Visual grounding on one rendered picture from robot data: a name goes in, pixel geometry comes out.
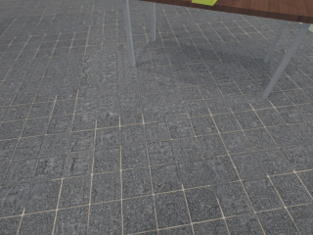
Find table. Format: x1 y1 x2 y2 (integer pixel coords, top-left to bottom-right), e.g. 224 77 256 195
121 0 313 98

